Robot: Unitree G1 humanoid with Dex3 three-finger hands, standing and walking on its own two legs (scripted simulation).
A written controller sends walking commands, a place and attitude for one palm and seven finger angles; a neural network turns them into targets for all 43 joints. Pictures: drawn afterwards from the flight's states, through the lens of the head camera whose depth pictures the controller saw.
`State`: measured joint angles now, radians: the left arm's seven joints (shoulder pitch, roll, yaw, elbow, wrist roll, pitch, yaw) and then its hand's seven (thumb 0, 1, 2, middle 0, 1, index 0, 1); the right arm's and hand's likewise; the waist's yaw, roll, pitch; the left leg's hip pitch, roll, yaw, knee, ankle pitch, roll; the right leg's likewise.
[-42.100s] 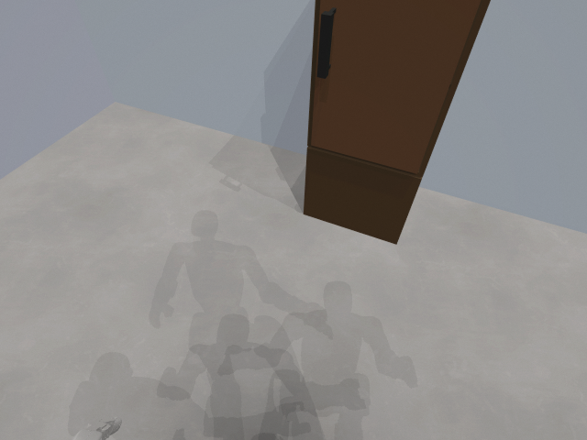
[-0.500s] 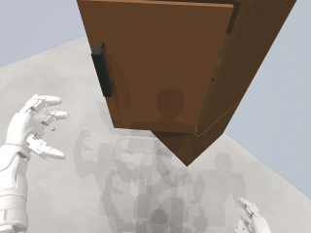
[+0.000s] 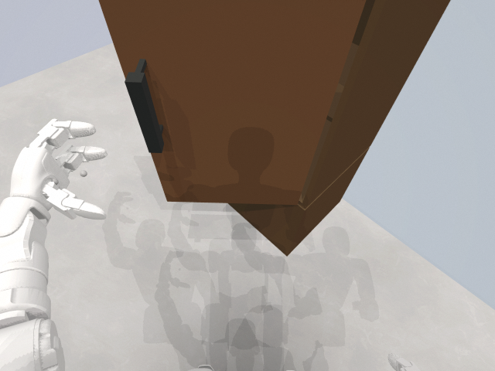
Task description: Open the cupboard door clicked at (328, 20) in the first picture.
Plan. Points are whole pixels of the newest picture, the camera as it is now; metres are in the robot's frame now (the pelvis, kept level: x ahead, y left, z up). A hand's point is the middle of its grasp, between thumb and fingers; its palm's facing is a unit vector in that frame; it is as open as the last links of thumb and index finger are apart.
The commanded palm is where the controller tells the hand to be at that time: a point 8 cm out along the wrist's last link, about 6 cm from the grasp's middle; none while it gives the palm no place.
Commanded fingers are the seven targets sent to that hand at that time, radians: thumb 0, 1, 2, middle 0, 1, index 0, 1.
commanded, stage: move the hooked fingers beside the handle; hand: left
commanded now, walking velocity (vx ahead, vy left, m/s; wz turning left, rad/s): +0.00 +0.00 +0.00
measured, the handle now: (149, 108) +0.57 +0.21 +0.07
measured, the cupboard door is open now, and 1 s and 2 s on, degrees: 44 44 44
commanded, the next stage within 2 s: slide the fingers in behind the handle in 1.64 s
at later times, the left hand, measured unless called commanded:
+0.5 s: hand (96, 142) +0.45 +0.27 +0.09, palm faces +0.00 -1.00 -0.01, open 14.0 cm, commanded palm +0.44 +0.31 +0.08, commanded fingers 0.00 -0.50 0.30 -0.30 -1.20 -0.30 -1.20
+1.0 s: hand (111, 118) +0.51 +0.26 +0.09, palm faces -0.01 -1.00 -0.02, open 14.0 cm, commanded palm +0.49 +0.30 +0.08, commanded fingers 0.00 -0.50 0.30 -0.30 -1.20 -0.30 -1.20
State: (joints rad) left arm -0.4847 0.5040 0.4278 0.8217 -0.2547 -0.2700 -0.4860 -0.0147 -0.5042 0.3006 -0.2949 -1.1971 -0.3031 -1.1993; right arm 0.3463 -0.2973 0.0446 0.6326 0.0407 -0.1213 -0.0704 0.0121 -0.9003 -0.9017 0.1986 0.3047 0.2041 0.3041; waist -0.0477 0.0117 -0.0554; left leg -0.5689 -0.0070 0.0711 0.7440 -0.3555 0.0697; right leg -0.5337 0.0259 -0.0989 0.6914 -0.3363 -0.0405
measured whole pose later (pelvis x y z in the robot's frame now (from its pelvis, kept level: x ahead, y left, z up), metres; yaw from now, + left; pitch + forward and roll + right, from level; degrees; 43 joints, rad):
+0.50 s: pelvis -0.01 +0.01 -0.01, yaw +0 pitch +15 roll -3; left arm -0.80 0.62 0.44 1.14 -0.17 -0.33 -0.46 -0.01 -0.50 0.30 -0.30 -1.20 -0.30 -1.20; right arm 0.38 -0.30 0.05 0.64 0.02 -0.03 -0.05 0.01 -0.90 -0.90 0.20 0.30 0.20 0.30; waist -0.11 0.01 -0.06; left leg -0.72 0.00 0.07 0.82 -0.37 0.08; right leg -0.67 0.02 -0.10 0.75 -0.34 -0.03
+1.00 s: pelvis +0.01 +0.01 -0.02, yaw -2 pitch +20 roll -4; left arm -0.92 0.74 0.50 1.24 -0.12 -0.31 -0.46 -0.01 -0.50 0.30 -0.29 -1.20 -0.30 -1.20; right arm 0.45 -0.31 0.06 0.61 0.00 0.08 -0.03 0.01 -0.90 -0.90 0.20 0.30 0.20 0.30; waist -0.17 0.02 -0.08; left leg -0.80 0.03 0.08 0.86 -0.40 0.08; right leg -0.76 0.06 -0.09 0.76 -0.35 -0.04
